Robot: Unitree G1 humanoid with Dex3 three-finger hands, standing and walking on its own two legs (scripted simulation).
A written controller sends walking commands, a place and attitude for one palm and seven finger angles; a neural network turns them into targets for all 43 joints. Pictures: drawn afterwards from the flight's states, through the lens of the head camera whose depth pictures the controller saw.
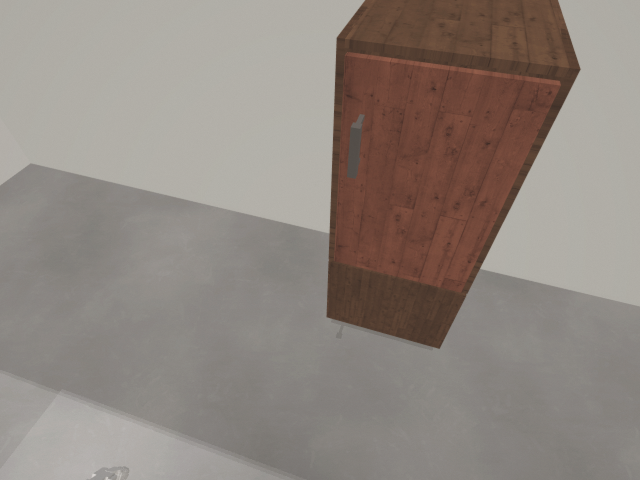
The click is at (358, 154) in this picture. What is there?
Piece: cupboard door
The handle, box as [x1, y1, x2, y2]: [347, 114, 364, 178]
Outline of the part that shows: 362,114 359,115 355,123 352,123 350,129 347,176 354,178 357,173 357,165 359,162 358,155 361,123 364,115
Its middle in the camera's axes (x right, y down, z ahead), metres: +0.07 -0.19 +0.80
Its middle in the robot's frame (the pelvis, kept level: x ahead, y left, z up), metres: +0.74 -0.04 +0.02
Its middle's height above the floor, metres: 0.79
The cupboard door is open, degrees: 0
